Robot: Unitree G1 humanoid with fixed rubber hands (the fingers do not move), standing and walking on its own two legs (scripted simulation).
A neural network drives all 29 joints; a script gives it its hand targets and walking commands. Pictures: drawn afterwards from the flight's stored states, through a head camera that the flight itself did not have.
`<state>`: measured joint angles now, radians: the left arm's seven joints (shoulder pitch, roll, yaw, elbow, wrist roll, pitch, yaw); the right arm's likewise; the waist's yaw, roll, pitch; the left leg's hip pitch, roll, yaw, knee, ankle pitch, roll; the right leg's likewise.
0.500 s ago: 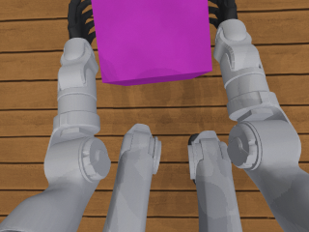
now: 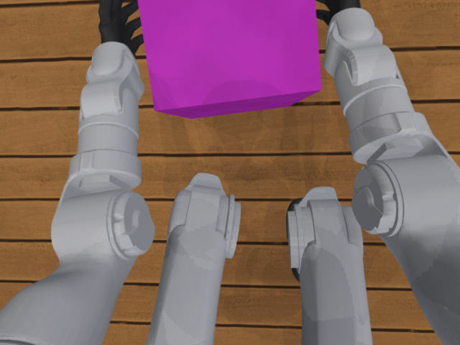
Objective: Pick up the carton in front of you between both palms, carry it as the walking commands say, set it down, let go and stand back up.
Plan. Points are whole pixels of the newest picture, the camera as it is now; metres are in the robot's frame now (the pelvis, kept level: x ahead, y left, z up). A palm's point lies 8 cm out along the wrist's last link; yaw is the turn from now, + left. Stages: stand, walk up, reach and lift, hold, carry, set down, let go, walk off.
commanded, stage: set down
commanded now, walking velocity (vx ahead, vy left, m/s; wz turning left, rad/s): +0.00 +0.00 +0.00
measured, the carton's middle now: (231, 46) +0.52 +0.08 -0.24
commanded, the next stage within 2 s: none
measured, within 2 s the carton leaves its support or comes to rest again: rests again in 0.62 s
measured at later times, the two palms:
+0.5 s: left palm (127, 52) +0.48 +0.22 -0.18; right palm (343, 17) +0.55 -0.08 -0.18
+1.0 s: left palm (114, 65) +0.47 +0.26 -0.20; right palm (358, 30) +0.54 -0.11 -0.21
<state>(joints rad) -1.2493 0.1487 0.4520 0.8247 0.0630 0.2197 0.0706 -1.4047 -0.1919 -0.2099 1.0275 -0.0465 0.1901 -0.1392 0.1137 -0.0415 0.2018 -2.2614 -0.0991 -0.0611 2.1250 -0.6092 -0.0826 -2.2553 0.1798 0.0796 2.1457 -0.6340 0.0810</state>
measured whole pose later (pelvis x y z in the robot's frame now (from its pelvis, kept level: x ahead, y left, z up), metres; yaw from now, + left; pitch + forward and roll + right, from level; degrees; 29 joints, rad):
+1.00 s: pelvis -0.01 -0.01 -0.02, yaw +2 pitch +35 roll +2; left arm -1.38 0.30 0.39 1.12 -0.03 0.04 0.05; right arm -1.50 -0.38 -0.07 1.16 0.09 0.09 -0.10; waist 0.11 -0.01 0.43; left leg -2.22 -0.04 -0.02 2.18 -0.58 -0.06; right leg -2.21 0.11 0.04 2.22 -0.62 0.04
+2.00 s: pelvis +0.01 -0.01 +0.18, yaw +3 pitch +48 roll +0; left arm -1.07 0.26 0.34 0.80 -0.08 0.18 0.02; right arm -1.22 -0.29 -0.21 0.93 -0.02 0.21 -0.06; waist 0.10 -0.04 -0.08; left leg -1.85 -0.04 -0.04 1.44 -0.41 -0.03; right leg -1.82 0.06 0.04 1.47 -0.48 0.02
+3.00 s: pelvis +0.11 +0.00 +0.38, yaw +4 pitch +8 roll +0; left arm 0.21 0.20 0.04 0.44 -0.02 0.00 -0.07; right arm 0.14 -0.20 -0.07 0.49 -0.03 0.00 0.02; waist 0.03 0.02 0.00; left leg -0.36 -0.02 -0.06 0.46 -0.23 -0.01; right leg -0.33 0.02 0.06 0.47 -0.28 0.00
